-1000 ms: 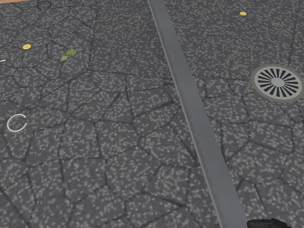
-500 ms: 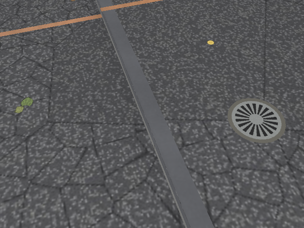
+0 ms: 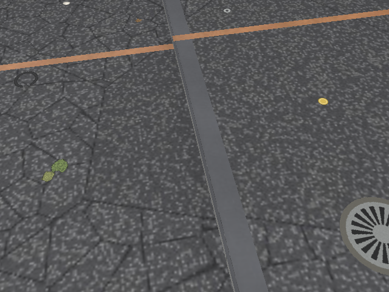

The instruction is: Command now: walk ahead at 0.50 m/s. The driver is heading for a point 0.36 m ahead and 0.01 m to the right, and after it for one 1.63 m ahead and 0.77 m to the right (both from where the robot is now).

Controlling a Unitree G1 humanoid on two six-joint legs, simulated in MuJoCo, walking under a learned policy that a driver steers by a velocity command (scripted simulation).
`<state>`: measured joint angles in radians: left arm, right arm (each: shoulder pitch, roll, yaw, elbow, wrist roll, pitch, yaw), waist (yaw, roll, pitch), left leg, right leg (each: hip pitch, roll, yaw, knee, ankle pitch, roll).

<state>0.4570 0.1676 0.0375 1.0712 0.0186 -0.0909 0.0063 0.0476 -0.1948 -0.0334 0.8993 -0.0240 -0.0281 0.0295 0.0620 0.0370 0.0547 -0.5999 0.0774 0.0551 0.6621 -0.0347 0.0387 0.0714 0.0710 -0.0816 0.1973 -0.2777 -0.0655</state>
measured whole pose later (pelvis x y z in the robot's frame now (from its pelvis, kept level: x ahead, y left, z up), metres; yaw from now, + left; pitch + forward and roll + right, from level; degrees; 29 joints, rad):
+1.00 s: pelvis +0.54 -0.02 +0.04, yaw -23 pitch +1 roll -2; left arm 0.32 0.26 0.09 0.93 0.02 -0.05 0.01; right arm 0.08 -0.25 -0.03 0.74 -0.03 -0.03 0.01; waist 0.06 0.03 0.03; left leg -0.62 0.13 -0.06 0.85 -0.14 -0.08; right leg -0.15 0.16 0.01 0.41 -0.28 -0.15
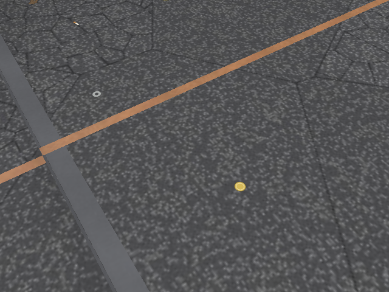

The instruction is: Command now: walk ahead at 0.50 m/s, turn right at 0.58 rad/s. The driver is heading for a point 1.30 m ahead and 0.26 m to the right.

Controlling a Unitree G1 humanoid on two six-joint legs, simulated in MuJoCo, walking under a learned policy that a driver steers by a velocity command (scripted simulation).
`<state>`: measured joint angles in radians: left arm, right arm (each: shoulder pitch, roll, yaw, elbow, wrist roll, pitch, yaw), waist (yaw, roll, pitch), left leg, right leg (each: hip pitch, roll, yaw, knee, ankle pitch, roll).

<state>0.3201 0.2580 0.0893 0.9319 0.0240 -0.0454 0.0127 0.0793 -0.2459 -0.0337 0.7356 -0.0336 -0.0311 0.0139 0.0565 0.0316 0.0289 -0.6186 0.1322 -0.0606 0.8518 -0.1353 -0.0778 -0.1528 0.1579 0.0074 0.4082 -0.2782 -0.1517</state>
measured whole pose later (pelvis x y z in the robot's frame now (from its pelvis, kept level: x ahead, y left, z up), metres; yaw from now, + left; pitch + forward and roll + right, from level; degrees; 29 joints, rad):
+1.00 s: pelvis +0.53 -0.14 +0.01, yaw -31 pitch +1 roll -1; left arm 0.42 0.23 0.04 0.81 0.00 -0.07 -0.01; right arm 0.14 -0.25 -0.03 0.72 -0.04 -0.01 0.03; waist 0.05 0.04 0.02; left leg -0.69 0.12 0.01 0.86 -0.09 -0.02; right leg -0.05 0.15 0.03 0.23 -0.20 -0.13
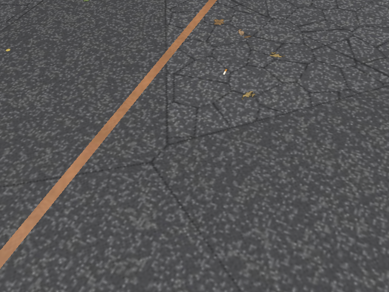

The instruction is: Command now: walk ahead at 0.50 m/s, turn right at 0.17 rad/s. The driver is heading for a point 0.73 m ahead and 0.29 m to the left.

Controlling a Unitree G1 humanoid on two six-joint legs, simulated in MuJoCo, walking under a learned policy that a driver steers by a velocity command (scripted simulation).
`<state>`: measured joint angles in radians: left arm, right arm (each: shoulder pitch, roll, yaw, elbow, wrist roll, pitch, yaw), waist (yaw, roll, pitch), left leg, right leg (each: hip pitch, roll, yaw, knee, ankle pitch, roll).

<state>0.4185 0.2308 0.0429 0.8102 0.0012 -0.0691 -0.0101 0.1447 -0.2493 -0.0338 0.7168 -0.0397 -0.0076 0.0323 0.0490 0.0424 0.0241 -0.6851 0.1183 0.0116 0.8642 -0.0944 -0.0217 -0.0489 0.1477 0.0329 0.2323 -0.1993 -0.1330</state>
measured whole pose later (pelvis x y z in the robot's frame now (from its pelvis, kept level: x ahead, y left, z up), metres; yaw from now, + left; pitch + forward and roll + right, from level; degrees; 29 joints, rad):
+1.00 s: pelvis +0.54 +0.03 +0.00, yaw +22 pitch +2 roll -1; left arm 0.37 0.25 0.04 0.81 0.02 -0.09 0.00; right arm 0.19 -0.31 -0.08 0.72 -0.04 0.01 0.06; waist 0.03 0.06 0.00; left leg -0.64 0.04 -0.03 1.05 -0.20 0.02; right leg -0.11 0.00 -0.15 0.30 -0.22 -0.03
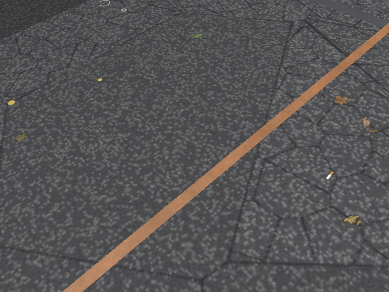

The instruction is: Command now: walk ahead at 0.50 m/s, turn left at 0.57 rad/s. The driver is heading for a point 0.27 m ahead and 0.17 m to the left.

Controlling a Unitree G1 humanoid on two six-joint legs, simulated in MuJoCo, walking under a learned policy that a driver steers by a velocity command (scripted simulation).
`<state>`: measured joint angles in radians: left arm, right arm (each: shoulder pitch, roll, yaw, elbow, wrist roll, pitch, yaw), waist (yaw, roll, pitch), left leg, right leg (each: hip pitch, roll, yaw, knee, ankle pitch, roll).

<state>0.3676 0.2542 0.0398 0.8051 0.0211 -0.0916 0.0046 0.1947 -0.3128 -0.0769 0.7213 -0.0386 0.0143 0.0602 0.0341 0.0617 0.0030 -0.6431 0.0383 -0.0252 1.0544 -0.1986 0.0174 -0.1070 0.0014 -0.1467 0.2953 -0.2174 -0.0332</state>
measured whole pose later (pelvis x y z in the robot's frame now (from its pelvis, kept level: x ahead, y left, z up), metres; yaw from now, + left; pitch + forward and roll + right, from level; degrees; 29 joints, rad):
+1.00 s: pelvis +0.27 +0.04 +0.00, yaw +12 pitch -2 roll +0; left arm 0.23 0.19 0.01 1.02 0.01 -0.01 0.04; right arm 0.27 -0.20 -0.01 1.03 -0.01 0.00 -0.03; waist 0.00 0.00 0.03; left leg -0.09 -0.06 0.02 0.35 -0.23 0.05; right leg -0.16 0.02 -0.03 0.39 -0.20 -0.03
